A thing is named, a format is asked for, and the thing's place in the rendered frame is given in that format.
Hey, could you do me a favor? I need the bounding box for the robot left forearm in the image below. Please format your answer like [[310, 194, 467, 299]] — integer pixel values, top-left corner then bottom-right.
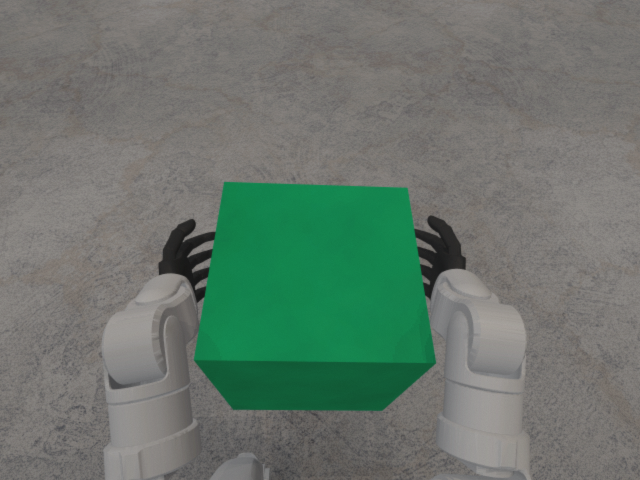
[[101, 273, 202, 480]]

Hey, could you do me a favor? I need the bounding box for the robot left thigh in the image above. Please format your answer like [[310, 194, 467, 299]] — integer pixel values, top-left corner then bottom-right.
[[210, 457, 271, 480]]

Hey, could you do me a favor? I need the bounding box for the robot left shin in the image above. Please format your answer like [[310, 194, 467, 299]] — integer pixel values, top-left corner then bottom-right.
[[237, 453, 260, 462]]

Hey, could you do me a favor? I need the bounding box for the robot right hand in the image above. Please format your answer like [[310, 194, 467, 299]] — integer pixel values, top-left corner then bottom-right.
[[414, 215, 466, 300]]

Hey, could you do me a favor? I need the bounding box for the robot right forearm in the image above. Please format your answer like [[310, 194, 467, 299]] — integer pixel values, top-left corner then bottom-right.
[[429, 269, 531, 480]]

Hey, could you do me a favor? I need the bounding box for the robot left hand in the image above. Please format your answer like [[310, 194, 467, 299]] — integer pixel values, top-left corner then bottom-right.
[[158, 219, 216, 303]]

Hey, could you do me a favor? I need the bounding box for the carton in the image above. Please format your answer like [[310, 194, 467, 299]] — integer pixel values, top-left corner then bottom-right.
[[194, 182, 436, 411]]

